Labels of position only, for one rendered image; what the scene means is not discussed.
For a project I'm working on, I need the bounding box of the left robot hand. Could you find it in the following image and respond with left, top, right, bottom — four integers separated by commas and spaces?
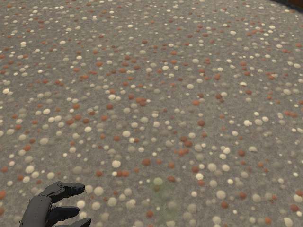
19, 181, 92, 227

